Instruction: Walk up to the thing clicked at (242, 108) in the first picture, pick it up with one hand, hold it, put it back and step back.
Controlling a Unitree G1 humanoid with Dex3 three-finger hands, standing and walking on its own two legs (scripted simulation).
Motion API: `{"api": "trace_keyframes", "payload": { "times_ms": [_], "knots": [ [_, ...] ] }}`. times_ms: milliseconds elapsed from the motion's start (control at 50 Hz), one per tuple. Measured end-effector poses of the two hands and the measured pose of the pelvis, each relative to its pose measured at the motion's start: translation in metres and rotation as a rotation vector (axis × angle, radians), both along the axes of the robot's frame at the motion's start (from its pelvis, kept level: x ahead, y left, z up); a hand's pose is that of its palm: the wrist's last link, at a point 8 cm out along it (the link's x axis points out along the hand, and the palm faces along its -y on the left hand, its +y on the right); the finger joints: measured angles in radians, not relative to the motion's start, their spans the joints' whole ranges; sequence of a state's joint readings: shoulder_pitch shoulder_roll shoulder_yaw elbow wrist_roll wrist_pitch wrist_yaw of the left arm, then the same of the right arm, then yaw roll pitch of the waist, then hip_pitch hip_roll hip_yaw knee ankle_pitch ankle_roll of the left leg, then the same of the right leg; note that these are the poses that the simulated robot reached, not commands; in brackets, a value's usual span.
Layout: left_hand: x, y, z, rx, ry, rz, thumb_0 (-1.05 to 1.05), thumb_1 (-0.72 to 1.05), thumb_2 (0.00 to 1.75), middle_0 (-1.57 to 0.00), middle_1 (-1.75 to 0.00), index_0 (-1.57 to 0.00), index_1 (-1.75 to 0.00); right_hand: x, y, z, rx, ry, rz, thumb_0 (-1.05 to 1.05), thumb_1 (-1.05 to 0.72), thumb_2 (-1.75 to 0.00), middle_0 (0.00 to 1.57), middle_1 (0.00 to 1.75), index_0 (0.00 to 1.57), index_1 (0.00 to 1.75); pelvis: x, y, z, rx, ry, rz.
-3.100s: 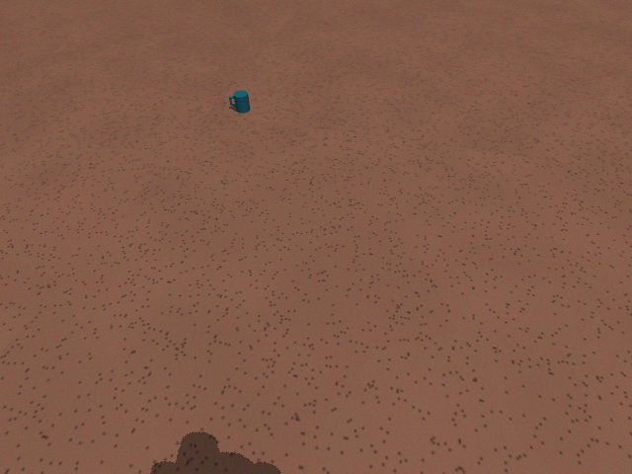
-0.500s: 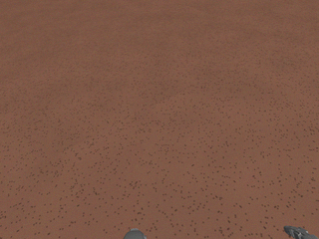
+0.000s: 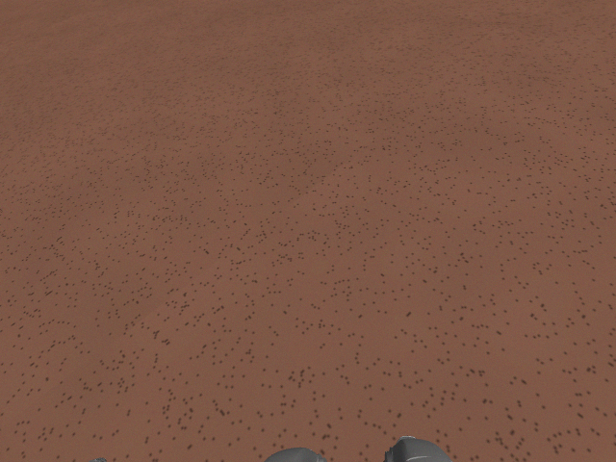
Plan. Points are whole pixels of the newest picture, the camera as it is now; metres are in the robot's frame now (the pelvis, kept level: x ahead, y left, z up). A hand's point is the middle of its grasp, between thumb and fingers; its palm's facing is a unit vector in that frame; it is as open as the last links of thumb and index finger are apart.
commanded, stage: walk up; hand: left
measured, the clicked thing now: out of the picture +0.41 +1.24 -0.69
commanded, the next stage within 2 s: none
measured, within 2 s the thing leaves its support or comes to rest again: neither
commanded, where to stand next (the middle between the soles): +0.00 +1.19 m, yaw -24 degrees
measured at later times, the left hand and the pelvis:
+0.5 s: hand out of the picture +0.16 +0.53 -0.13, palm faces -0.16 -0.84 -0.52, open 7.4 cm; pelvis +0.05 +0.23 +0.01, yaw -5 degrees
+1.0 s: hand out of the picture +0.21 +0.82 -0.13, palm faces -0.11 -0.75 -0.65, open 7.4 cm; pelvis +0.07 +0.48 -0.03, yaw -10 degrees
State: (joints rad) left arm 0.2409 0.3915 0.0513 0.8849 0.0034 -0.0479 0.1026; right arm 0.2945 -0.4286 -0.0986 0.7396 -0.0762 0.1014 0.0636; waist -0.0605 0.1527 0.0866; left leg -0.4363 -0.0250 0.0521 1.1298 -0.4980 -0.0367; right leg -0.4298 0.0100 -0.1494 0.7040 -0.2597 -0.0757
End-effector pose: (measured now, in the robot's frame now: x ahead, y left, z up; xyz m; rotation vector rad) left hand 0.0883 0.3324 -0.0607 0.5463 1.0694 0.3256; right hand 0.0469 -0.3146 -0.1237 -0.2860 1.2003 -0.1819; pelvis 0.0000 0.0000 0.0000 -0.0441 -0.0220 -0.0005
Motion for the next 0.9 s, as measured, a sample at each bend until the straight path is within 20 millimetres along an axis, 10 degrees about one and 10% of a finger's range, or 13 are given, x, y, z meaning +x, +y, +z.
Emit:
{"api": "trace_keyframes", "payload": {
  "times_ms": [240, 360, 560, 740, 900],
  "knots": [
    [0.008, 0.147, 0.018, 0.080, 0.014, -0.014, 0.01, 0.90, 0.90, -0.21, -0.31, -0.21, -0.30, 0.088, 0.099, 0.025, -0.014, -0.145, 0.091, 0.01, -0.91, -0.90, 0.20, 0.30, 0.21, 0.30, 0.025, 0.115, -0.001, 0.013, 0.019, -0.035],
    [0.032, 0.225, -0.015, 0.077, 0.083, -0.017, 0.01, 0.90, 0.90, -0.21, -0.30, -0.20, -0.30, 0.066, 0.152, 0.032, -0.117, -0.096, 0.027, 0.01, -0.91, -0.90, 0.20, 0.30, 0.20, 0.30, 0.038, 0.184, -0.012, 0.036, 0.027, -0.076],
    [0.093, 0.235, -0.024, -0.061, 0.106, -0.155, 0.01, 0.90, 0.90, -0.21, -0.30, -0.20, -0.30, 0.009, 0.234, 0.030, -0.097, 0.044, -0.116, 0.01, -0.90, -0.90, 0.20, 0.30, 0.21, 0.30, 0.062, 0.254, 0.003, 0.040, 0.037, -0.113],
    [0.101, 0.308, -0.003, -0.006, -0.021, -0.130, 0.01, 0.90, 0.90, -0.22, -0.31, -0.21, -0.30, 0.047, 0.319, -0.001, -0.009, 0.007, -0.054, 0.01, -0.91, -0.90, 0.20, 0.30, 0.20, 0.30, 0.069, 0.325, -0.004, 0.002, -0.017, -0.103],
    [0.103, 0.431, 0.007, 0.075, -0.015, -0.143, 0.01, 0.89, 0.90, -0.22, -0.31, -0.21, -0.30, 0.074, 0.388, 0.009, -0.040, -0.094, -0.036, 0.01, -0.91, -0.90, 0.20, 0.30, 0.21, 0.30, 0.070, 0.416, -0.013, 0.022, 0.000, -0.139]
  ]
}}
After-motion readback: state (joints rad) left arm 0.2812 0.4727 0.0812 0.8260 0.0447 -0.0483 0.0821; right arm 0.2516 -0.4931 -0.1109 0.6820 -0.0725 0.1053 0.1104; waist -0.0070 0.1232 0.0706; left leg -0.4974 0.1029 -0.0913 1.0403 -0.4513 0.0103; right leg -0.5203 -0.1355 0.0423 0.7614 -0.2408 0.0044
